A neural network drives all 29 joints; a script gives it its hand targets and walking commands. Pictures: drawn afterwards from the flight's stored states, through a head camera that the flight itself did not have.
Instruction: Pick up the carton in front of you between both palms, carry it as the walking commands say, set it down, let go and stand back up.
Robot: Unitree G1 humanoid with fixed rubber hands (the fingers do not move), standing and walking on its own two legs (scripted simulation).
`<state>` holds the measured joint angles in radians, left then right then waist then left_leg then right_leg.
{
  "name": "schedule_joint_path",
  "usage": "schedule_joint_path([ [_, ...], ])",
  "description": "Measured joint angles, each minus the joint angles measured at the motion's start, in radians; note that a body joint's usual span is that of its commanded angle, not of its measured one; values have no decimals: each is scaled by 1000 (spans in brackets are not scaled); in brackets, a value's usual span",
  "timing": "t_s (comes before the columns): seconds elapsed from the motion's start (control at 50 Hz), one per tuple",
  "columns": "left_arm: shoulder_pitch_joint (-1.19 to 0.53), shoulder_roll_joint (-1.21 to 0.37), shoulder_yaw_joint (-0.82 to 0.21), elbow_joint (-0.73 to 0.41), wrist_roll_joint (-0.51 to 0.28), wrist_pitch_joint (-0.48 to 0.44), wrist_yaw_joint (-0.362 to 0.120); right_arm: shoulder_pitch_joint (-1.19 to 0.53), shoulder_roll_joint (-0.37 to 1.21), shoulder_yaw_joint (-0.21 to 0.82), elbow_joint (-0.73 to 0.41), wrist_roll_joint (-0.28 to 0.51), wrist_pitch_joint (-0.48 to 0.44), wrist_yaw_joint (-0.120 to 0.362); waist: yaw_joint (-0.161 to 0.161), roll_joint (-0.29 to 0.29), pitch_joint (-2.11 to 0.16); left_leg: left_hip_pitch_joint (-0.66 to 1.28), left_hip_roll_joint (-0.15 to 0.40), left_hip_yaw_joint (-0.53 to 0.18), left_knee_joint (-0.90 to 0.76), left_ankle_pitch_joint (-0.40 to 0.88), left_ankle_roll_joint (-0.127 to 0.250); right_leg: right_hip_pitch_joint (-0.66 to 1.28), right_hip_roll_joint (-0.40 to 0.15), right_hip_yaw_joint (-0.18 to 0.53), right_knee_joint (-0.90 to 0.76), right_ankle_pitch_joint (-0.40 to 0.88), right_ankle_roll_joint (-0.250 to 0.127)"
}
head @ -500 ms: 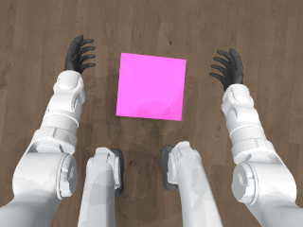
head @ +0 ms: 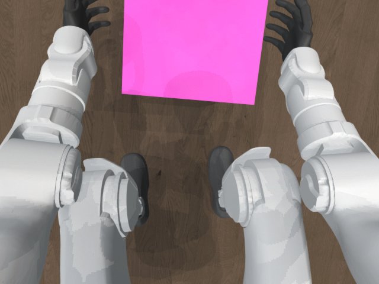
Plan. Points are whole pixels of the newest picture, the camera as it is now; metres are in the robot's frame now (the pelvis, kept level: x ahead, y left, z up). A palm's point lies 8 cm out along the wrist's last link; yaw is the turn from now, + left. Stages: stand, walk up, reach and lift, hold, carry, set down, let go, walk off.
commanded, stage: reach and lift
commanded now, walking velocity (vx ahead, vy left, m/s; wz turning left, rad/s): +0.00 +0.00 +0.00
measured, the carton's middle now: (188, 49) +0.51 -0.03 -0.26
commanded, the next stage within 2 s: none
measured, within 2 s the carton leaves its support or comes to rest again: leaves its support in 0.90 s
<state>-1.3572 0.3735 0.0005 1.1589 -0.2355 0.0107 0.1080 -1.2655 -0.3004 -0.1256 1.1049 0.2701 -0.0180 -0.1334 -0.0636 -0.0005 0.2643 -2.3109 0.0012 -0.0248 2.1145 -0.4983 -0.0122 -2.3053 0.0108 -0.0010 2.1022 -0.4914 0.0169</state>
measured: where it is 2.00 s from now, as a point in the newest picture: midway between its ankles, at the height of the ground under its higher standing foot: (181, 197)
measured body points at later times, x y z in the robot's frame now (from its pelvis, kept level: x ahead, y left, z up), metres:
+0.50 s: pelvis +0.00 +0.00 -0.01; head +0.36 +0.00 +0.26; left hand +0.55 +0.14 -0.19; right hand +0.51 -0.20 -0.19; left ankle +0.13 +0.12 -0.35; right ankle +0.13 -0.12 -0.35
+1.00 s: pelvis +0.00 +0.00 -0.01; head +0.33 +0.01 +0.29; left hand +0.54 +0.13 -0.15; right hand +0.51 -0.18 -0.15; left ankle +0.13 +0.12 -0.35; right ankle +0.13 -0.12 -0.35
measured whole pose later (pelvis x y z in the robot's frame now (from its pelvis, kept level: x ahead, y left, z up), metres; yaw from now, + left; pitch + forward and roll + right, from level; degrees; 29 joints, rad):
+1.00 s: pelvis +0.00 +0.00 -0.01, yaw +1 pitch +36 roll -1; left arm -1.32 0.26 -0.05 1.10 -0.24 0.07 0.19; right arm -1.20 -0.23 -0.08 0.99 0.31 0.07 -0.21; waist -0.06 -0.01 0.21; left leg -2.28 -0.02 -0.02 2.17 -0.51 -0.01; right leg -2.27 0.03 0.03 2.16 -0.48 0.04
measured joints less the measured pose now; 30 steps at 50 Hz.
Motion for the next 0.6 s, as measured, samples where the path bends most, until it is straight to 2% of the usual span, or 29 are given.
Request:
schedule_joint_path([
  [0.12,-36,39,-70,5,-55,-23,4,-18,-51,87,-2,88,-17,-10,-3,-12,61,-6,-3,-3,56,-14,-4,-7,-1,-2,58,-15,-3],
  [0.18,-20,38,-83,2,-58,-28,-1,5,-42,108,-16,104,-22,-9,-1,-15,43,-6,2,-5,66,-29,-5,-9,4,-4,65,-25,-2],
  [0.38,15,-16,-31,33,-13,-40,-4,29,17,62,5,33,-32,-8,-2,1,-16,2,7,3,41,-35,4,-2,9,4,38,-28,6],
  [0.56,-36,-58,-85,54,-29,-55,13,-36,29,113,39,61,-46,-15,-1,-6,-2,0,6,5,23,-18,6,-2,9,6,20,-13,8],
  [0.6,-48,-75,-73,65,-19,-59,41,-59,44,107,60,54,-49,-29,-2,-7,-2,-1,6,5,17,-16,7,-3,9,7,13,-10,9],
])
